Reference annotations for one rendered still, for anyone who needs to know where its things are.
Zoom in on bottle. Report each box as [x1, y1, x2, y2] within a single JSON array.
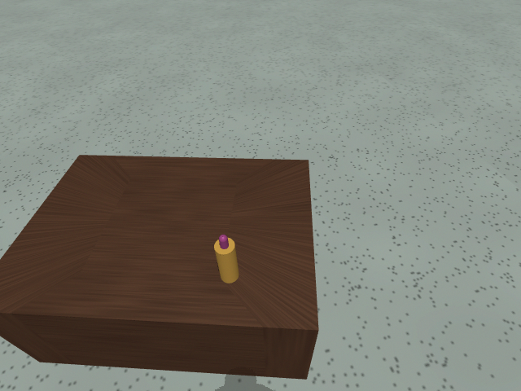
[[214, 235, 239, 283]]

